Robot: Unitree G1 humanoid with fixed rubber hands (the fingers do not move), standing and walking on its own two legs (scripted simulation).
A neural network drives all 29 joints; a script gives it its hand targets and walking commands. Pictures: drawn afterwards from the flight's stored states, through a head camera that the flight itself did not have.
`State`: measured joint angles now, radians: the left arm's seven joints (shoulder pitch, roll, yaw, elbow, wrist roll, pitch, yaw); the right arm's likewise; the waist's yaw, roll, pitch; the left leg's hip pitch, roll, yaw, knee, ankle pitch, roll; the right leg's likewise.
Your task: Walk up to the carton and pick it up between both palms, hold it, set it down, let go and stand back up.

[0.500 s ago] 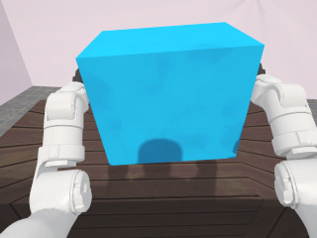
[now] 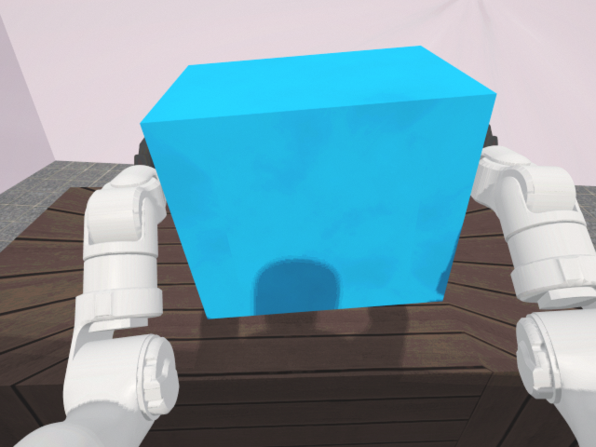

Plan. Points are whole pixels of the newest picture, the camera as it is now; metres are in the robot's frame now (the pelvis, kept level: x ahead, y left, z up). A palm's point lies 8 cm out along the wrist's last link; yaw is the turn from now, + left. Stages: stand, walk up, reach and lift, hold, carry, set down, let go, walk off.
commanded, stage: hold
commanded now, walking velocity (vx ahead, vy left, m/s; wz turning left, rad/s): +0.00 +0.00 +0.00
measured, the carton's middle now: (314, 182) +0.38 +0.00 +0.26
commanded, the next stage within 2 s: none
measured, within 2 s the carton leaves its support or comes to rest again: neither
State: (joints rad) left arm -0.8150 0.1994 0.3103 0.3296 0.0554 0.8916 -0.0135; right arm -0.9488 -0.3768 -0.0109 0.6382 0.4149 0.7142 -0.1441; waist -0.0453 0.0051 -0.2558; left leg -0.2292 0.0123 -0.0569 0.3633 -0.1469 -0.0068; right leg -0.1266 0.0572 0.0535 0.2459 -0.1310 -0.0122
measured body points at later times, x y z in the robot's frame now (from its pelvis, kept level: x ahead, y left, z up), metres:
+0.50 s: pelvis -0.01 +0.00 +0.00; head -0.10 +0.01 +0.44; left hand +0.37 +0.20 +0.29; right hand +0.37 -0.21 +0.31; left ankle +0.03 +0.12 -0.75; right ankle +0.00 -0.12 -0.75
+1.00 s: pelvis +0.00 +0.00 +0.00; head -0.10 +0.01 +0.44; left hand +0.37 +0.20 +0.28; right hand +0.38 -0.20 +0.31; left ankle +0.03 +0.12 -0.75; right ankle +0.00 -0.12 -0.75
